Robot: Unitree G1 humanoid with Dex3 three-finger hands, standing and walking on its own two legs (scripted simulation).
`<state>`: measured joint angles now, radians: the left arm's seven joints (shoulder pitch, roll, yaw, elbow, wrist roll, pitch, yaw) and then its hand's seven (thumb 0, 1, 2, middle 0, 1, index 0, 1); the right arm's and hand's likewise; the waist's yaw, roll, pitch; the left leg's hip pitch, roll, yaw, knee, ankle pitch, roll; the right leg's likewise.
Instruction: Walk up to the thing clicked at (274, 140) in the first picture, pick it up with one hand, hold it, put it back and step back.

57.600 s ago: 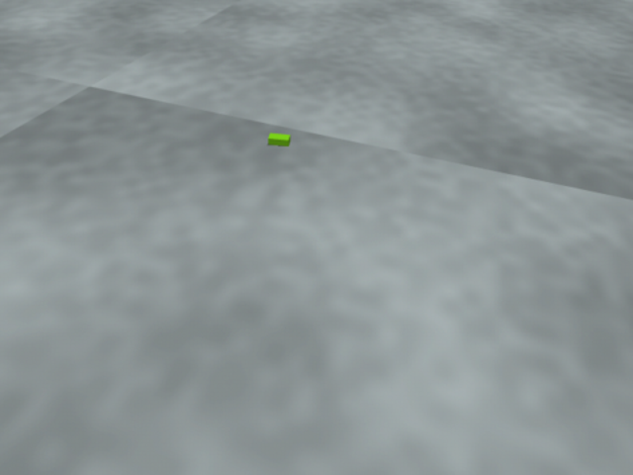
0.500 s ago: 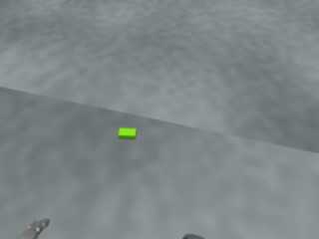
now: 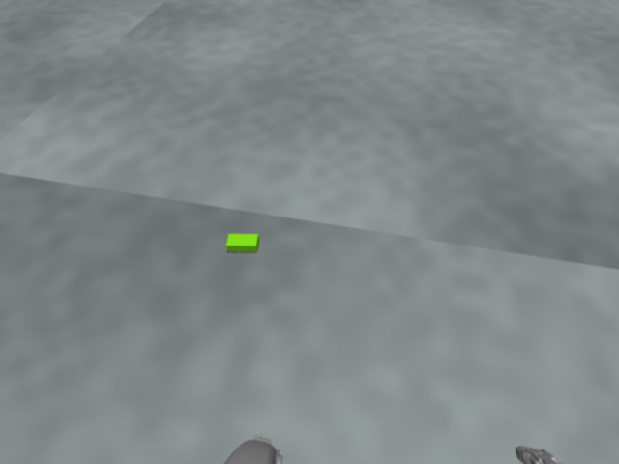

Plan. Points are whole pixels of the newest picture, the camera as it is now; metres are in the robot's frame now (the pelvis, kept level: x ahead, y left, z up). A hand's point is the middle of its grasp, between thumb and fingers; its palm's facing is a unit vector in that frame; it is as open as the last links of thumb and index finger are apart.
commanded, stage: step back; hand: left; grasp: from above
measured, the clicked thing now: (243, 242) +1.01 +0.34 -0.74
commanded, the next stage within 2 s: stand in 1.08 s
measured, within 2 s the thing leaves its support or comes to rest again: neither
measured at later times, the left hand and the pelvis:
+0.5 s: hand out of the picture -0.03 +0.27 -0.14, palm faces +0.12 -0.91 -0.39, open 7.4 cm; pelvis -0.05 -0.01 +0.00, yaw +6 degrees
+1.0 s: hand out of the picture +0.03 +0.30 -0.15, palm faces +0.12 -0.92 -0.38, open 7.4 cm; pelvis -0.01 +0.02 +0.00, yaw +6 degrees
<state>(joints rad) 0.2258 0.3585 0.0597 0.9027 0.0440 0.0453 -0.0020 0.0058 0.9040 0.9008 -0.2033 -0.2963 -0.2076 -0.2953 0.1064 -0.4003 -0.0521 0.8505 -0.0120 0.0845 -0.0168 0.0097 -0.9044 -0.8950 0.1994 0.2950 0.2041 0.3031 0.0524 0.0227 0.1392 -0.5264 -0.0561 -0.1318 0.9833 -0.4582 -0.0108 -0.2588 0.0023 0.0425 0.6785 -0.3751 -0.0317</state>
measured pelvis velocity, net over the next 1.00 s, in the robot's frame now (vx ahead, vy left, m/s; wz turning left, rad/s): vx -0.01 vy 0.02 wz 0.11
